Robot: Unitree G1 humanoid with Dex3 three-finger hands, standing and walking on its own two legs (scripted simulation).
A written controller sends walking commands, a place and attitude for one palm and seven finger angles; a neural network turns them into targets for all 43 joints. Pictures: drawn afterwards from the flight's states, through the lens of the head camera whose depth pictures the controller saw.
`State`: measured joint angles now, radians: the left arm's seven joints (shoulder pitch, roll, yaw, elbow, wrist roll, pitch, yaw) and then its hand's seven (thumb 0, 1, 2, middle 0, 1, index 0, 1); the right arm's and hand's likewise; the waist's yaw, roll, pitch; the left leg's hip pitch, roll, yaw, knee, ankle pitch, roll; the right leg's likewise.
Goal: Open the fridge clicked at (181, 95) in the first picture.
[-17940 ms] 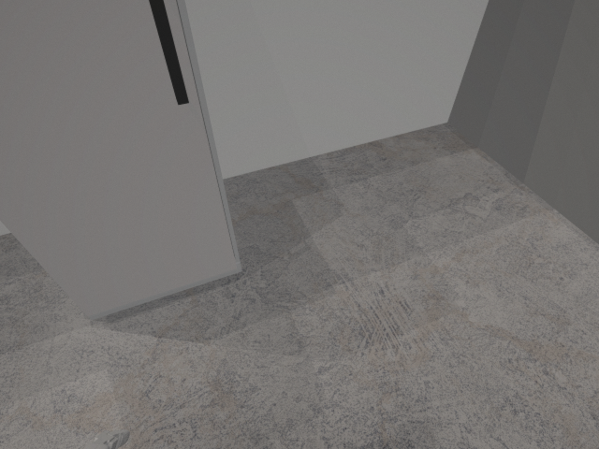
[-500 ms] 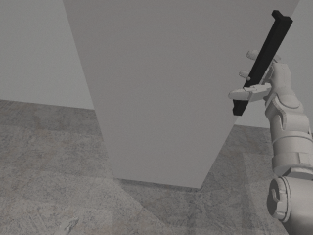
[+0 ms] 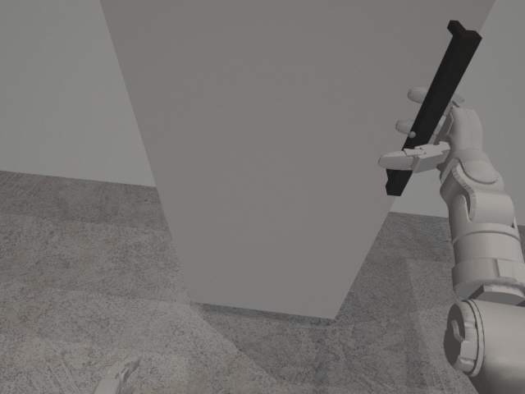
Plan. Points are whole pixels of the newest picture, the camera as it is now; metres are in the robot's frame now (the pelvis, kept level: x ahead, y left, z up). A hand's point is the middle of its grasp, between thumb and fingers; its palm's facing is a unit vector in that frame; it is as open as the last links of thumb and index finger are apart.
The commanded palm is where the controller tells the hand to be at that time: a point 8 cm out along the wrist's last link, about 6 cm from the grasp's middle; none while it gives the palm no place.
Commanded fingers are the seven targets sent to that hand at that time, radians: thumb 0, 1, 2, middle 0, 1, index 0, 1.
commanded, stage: grip the handle and tug to test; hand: right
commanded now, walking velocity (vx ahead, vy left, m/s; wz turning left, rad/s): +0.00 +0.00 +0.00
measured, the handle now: (419, 120) +0.50 -0.20 +0.20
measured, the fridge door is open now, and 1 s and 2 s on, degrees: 0 0 9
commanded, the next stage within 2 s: pull the door a little, standing still in 1.34 s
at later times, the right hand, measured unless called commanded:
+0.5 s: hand (416, 134) +0.44 -0.18 +0.21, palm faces +0.09 +1.00 -0.01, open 7.3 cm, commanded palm +0.42 -0.22 +0.21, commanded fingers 0.00 -0.90 -0.90 0.45 1.40 0.45 1.40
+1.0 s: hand (415, 133) +0.44 -0.18 +0.21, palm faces +0.09 +1.00 +0.00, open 5.7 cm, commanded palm +0.41 -0.22 +0.21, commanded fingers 0.00 -0.90 -0.90 0.45 1.40 0.45 1.40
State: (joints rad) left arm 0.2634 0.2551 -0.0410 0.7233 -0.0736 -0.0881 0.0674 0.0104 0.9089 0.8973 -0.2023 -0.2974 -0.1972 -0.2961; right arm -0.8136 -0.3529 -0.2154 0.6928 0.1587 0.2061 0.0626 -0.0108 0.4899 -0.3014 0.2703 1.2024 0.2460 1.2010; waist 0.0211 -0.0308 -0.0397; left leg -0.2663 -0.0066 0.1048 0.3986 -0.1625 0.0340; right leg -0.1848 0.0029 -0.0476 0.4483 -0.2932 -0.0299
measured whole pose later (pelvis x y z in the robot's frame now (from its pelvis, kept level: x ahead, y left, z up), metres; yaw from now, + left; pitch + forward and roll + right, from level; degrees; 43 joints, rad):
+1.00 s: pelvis -0.01 +0.01 +0.00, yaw +1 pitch +2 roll +1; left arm 0.30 0.27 -0.04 0.72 -0.08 -0.09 0.07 0.01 0.91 0.90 -0.20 -0.30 -0.20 -0.30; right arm -0.84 -0.42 -0.28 0.77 0.16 0.17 0.11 0.01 -0.69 -0.80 0.39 1.38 0.39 1.40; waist 0.05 -0.02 -0.04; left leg -0.31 -0.02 0.09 0.41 -0.15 0.04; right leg -0.22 -0.01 -0.07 0.47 -0.29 -0.03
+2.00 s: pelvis +0.06 +0.00 +0.00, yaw +6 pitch +1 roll +1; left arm 0.17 0.25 -0.04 0.62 -0.08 0.01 0.03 0.01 0.91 0.90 -0.20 -0.30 -0.20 -0.30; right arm -0.09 -0.25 -0.28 -0.29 0.24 0.48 0.07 -0.01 -0.71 -0.74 0.33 1.36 0.25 1.35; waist -0.03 -0.06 -0.12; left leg -0.17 -0.03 0.01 0.40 -0.22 0.03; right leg -0.06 0.00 -0.06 0.44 -0.32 -0.01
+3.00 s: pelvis -0.09 +0.23 -0.03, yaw -26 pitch -4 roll -1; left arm 0.11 0.18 0.01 0.66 -0.01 -0.09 0.04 0.01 0.91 0.90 -0.20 -0.30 -0.20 -0.30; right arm 0.04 -0.21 0.00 -0.54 0.00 0.03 -0.06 -0.13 -0.58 -0.73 0.45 1.40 0.11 1.18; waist 0.03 -0.05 0.12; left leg -0.38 0.04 0.11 0.73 -0.28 0.05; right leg -0.54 -0.10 0.06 1.08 -0.54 0.05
